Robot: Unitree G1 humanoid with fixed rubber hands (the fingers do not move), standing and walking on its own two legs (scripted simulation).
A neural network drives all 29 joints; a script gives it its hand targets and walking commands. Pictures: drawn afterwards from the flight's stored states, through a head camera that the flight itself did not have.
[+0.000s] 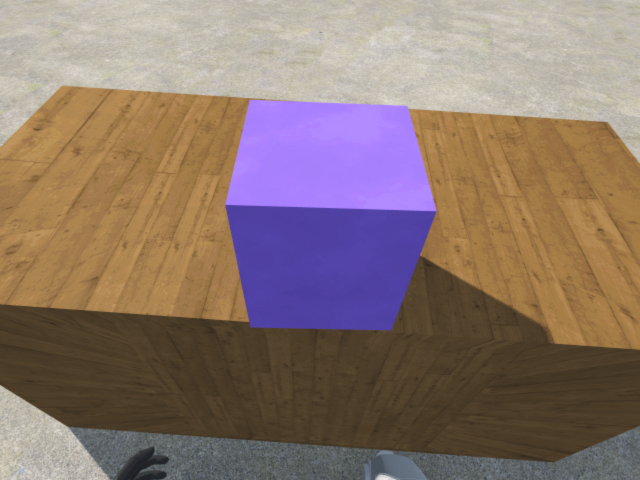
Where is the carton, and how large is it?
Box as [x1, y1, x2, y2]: [225, 100, 436, 329]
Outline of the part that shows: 250,100 225,204 250,326 391,329 436,211 407,106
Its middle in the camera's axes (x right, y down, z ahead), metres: +0.01 -0.03 +0.54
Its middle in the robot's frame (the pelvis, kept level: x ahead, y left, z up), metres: +0.44 +0.00 +0.08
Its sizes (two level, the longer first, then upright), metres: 0.210 0.200 0.250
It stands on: a pedestal, 0.70 m high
